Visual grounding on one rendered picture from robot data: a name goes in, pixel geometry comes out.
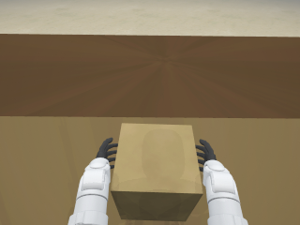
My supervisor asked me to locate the robot left forearm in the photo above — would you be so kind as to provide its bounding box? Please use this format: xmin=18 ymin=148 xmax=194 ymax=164
xmin=67 ymin=157 xmax=111 ymax=225

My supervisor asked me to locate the robot right forearm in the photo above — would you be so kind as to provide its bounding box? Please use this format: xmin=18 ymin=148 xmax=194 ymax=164
xmin=202 ymin=159 xmax=248 ymax=225

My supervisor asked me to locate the robot left hand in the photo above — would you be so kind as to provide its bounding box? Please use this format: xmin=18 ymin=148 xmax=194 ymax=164
xmin=96 ymin=137 xmax=118 ymax=169

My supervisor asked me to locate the robot right hand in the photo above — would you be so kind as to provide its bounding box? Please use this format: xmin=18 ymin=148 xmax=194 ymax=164
xmin=195 ymin=139 xmax=217 ymax=172

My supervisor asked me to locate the carton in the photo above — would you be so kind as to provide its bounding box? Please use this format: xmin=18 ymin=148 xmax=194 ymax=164
xmin=110 ymin=123 xmax=203 ymax=222

